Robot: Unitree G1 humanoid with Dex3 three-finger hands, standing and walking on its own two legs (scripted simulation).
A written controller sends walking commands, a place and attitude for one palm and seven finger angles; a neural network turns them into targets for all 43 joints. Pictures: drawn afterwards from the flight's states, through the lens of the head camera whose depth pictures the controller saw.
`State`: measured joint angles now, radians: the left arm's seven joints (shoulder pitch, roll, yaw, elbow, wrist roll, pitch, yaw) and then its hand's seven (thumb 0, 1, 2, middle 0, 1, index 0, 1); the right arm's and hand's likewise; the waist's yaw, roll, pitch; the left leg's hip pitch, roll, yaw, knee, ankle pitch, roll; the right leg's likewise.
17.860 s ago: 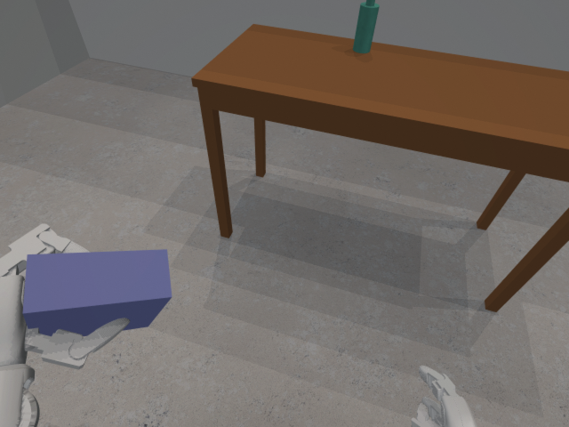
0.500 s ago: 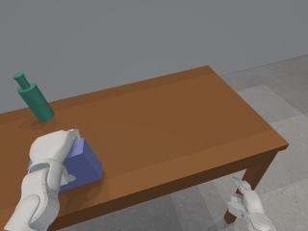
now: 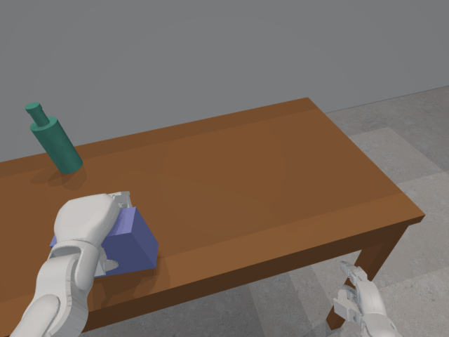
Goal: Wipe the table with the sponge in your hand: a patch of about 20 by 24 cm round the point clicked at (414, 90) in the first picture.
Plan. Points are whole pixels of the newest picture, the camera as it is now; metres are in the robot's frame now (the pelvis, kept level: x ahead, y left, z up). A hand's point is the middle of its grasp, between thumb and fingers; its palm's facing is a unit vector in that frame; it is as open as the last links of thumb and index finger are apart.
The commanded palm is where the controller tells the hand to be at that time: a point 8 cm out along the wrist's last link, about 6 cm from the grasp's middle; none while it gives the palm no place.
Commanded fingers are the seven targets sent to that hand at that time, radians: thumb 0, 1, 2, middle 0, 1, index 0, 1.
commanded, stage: move the sponge above the wiping area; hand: left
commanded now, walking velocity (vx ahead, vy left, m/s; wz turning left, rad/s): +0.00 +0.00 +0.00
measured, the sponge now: (115, 250) +0.23 +0.25 +0.05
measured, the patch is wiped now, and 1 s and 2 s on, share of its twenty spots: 0.00 0.00 0.00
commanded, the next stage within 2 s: lower the sponge onto the table in 1.26 s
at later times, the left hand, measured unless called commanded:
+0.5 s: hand (96, 217) +0.24 +0.26 +0.13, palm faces +0.13 -0.06 -0.99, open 9.5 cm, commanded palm +0.21 +0.27 +0.19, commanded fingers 0.00 0.10 1.30 -1.20 -1.60 -1.20 -1.60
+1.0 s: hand (79, 200) +0.25 +0.29 +0.15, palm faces +0.24 -0.06 -0.97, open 9.5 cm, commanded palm +0.21 +0.28 +0.19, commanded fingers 0.00 0.10 1.30 -1.20 -1.60 -1.20 -1.60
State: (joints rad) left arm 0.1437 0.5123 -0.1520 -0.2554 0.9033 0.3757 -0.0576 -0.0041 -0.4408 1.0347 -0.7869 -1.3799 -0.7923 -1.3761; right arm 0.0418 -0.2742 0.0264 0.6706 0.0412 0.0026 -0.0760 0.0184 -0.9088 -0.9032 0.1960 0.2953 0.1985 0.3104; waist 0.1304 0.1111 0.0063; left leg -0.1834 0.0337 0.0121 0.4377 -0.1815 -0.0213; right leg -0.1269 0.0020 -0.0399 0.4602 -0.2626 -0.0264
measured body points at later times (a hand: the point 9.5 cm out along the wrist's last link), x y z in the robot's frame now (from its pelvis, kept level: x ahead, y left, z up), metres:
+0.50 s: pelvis +0.01 +0.00 +0.00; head -0.02 -0.04 +0.45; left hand +0.23 +0.26 +0.18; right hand +0.25 -0.21 -0.08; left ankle +0.04 +0.14 -0.74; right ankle +0.00 -0.10 -0.74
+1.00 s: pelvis +0.00 +0.00 +0.00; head -0.03 -0.04 +0.45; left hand +0.24 +0.29 +0.20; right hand +0.25 -0.20 -0.08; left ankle +0.04 +0.14 -0.74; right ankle +0.00 -0.10 -0.74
